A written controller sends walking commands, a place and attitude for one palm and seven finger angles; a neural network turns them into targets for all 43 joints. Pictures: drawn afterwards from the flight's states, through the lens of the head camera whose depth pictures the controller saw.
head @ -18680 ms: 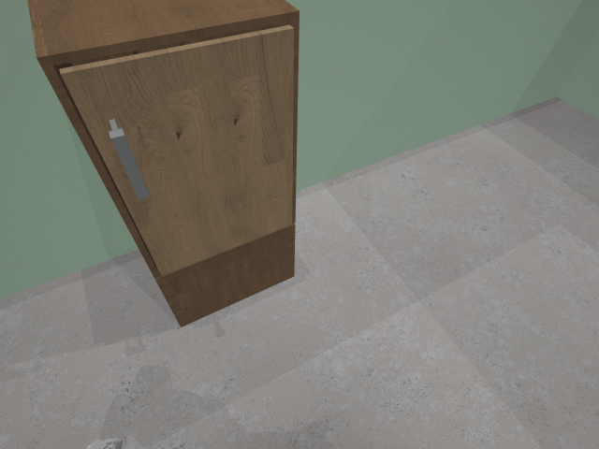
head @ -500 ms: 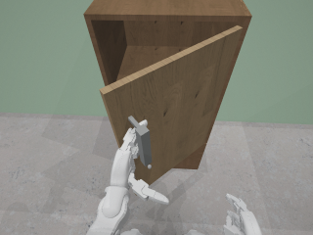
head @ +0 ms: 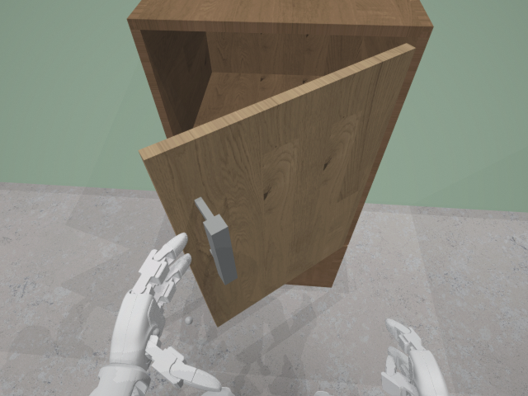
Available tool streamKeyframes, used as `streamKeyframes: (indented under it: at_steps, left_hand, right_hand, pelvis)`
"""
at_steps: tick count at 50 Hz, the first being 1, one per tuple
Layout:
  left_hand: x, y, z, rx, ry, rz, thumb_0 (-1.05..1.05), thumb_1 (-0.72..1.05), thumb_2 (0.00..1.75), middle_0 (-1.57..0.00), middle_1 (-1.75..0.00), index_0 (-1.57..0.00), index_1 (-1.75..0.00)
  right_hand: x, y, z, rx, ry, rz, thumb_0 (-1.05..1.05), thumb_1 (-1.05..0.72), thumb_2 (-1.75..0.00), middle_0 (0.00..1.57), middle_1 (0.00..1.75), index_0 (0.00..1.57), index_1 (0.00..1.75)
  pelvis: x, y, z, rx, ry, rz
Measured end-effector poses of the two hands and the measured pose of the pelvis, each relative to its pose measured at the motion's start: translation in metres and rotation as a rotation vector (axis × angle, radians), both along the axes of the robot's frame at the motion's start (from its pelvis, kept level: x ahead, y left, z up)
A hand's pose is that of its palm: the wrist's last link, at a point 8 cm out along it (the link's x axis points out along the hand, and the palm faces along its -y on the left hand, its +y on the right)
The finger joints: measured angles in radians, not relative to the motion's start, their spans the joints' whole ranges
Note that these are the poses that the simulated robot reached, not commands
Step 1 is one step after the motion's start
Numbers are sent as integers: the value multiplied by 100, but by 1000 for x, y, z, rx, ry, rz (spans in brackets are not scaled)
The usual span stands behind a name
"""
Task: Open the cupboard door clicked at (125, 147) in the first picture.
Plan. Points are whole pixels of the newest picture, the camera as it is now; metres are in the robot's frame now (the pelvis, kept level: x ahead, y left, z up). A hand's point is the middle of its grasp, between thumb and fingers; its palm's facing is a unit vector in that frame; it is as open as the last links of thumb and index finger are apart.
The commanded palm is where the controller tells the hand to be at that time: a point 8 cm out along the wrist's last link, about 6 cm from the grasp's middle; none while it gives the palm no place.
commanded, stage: slide the hand sideways off the handle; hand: left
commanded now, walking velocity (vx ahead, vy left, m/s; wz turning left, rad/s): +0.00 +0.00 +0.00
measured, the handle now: (215, 242) +0.32 +0.09 +0.07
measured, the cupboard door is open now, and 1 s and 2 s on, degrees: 38 38 38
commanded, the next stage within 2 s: draw the hand back to the body in 0.30 s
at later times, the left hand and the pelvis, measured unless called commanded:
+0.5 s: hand (152, 339) +0.19 +0.15 +0.07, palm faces -0.07 -1.00 -0.02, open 16.3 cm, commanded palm +0.16 +0.21 +0.08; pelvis -0.01 +0.01 -0.01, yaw +1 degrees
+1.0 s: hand (74, 322) +0.18 +0.21 +0.13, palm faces +0.10 -0.97 -0.23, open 15.7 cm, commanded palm +0.15 +0.27 +0.15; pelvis +0.00 +0.03 +0.02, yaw +0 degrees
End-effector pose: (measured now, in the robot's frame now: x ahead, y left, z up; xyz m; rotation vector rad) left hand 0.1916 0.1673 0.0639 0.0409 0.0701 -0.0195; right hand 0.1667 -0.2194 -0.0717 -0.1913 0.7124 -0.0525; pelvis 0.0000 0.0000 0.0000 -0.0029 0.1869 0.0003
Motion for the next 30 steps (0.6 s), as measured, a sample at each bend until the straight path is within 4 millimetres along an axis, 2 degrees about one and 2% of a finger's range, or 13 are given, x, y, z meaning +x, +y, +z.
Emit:
streamKeyframes:
  at_steps: [11,17,22,26,30]
  left_hand:
    - [-20,24,-2,1,-9,-12,-1,-50,30,-15,-30,-16,-31]
    - [-23,36,-2,-4,-6,-17,-1,-50,30,-15,-30,-15,-31]
    - [-23,38,0,-27,-28,-28,-1,-50,30,-15,-30,-15,-30]
    - [-24,38,9,-16,-37,-50,-1,-50,30,-15,-30,-15,-30]
    - [-27,49,25,16,-56,-32,-1,-50,30,-15,-30,-15,-30]
  right_hand:
    - [8,-9,-7,-27,-32,-7,2,-90,-90,20,30,20,30]
    - [5,-5,-7,-27,-46,-19,2,-90,-90,20,30,20,30]
    - [1,2,-5,-26,-64,-21,2,-90,-90,20,30,20,30]
    - [-3,9,-1,-16,-77,-27,2,-90,-90,20,30,20,30]
    - [-6,16,5,1,-90,-40,2,-90,-90,20,30,20,30]
  pelvis:
    - [-2,-2,-10,-10,25,16]
    - [-5,1,-12,-17,24,17]
    - [-8,6,-13,-24,20,16]
    - [-10,12,-11,-27,5,13]
    - [-10,16,-6,-29,-16,8]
